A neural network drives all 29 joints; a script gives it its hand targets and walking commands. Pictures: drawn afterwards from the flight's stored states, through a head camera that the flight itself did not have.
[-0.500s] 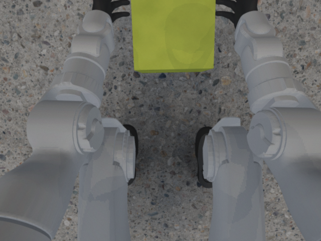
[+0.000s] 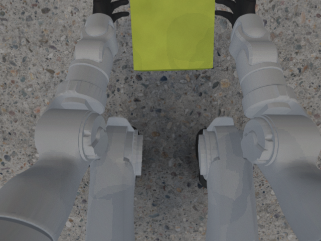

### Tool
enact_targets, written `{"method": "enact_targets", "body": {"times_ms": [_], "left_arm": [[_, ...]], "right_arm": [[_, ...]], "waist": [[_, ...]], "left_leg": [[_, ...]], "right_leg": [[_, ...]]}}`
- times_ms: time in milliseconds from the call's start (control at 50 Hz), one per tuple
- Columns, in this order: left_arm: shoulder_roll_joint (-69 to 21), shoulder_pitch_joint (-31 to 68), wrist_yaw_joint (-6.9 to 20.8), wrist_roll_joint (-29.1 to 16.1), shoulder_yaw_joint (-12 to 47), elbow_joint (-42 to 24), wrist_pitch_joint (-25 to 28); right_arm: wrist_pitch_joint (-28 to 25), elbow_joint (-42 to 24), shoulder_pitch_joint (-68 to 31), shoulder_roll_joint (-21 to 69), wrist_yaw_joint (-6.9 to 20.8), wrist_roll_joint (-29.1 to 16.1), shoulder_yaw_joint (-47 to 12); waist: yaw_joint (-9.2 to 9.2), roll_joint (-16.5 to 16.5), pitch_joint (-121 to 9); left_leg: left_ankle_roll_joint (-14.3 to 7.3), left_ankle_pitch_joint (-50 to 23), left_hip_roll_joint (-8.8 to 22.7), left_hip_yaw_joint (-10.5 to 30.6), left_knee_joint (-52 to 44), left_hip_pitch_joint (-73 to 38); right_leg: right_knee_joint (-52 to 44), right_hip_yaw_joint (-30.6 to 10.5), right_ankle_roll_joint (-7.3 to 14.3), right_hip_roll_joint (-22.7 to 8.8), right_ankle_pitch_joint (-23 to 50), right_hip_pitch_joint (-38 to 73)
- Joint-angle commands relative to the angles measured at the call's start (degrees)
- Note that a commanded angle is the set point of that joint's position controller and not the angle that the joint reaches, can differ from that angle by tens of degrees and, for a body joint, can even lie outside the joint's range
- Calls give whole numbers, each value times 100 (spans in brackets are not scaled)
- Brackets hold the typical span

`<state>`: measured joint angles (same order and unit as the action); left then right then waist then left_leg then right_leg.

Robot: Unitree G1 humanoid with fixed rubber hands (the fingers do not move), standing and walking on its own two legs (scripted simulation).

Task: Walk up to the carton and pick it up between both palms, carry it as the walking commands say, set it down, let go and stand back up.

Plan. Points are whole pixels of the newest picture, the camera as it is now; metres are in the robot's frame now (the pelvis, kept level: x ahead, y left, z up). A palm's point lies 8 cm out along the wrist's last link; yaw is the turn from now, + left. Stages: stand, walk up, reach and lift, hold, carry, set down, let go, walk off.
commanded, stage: reach and lift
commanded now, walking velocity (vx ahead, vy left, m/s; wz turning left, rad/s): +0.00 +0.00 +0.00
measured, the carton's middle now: (171, 38) +0.50 -0.01 -0.25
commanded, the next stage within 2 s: none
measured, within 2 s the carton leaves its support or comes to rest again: neither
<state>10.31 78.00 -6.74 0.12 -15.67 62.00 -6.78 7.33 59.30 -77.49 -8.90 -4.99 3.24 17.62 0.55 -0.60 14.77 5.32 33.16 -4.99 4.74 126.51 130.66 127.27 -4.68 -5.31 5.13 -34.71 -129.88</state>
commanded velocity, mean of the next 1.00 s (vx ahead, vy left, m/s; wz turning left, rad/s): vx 0.00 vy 0.00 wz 0.00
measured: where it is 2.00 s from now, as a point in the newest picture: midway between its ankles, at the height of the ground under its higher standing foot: (167, 166)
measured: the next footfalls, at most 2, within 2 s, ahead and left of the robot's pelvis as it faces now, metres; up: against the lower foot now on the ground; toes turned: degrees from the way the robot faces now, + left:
none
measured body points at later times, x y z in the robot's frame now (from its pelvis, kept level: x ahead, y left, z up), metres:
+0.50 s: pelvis -0.01 +0.00 +0.02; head +0.33 +0.00 +0.31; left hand +0.53 +0.13 -0.12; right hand +0.53 -0.14 -0.11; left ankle +0.11 +0.14 -0.33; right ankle +0.11 -0.14 -0.33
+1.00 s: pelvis -0.01 +0.00 +0.06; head +0.30 +0.00 +0.39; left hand +0.51 +0.13 -0.04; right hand +0.52 -0.13 -0.04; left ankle +0.11 +0.14 -0.33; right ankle +0.11 -0.14 -0.33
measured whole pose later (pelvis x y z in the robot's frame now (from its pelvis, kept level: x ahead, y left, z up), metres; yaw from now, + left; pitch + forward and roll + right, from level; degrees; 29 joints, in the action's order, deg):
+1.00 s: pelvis -0.01 +0.00 +0.06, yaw +0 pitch +45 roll +0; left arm -1.9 65.7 -10.8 11.2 -26.2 42.5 -14.5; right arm 13.9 43.8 -66.4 0.8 -8.7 11.9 25.5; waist 0.4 -0.2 -2.7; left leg 6.0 29.3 -7.7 6.2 112.0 127.4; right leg 112.3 -6.5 -6.5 7.8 -30.4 -126.7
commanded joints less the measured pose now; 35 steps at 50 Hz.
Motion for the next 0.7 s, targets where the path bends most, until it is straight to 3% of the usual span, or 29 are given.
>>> {"method": "enact_targets", "body": {"times_ms": [0,320,560,680], "left_arm": [[-5331,2919,1365,-258,1537,-931,130],[-5832,3191,1315,56,1621,-1467,-339],[-6349,2949,1287,14,2147,-2045,-519],[-6584,2615,1291,157,2111,-1937,-629]], "right_arm": [[-50,-601,-2765,5279,1360,-302,-1722],[357,-1030,-2986,5737,1309,-86,-1903],[534,-1458,-2706,6318,1265,-167,-2335],[611,-1430,-2377,6434,1254,-14,-2293]], "waist": [[29,43,-5979],[61,27,-7098],[-17,57,-8352],[36,-27,-8069]], "left_leg": [[-343,-1953,-483,-1015,-928,-2886],[-261,-1459,-505,-1162,-1357,-3261],[-195,-1944,-555,-1212,-1590,-3825],[-185,-1851,-585,-1153,-1855,-3763]], "right_leg": [[-1071,962,335,458,2003,2709],[-1518,1056,276,456,1541,3043],[-1752,1078,211,539,1992,3603],[-2012,1071,235,562,1870,3412]]}}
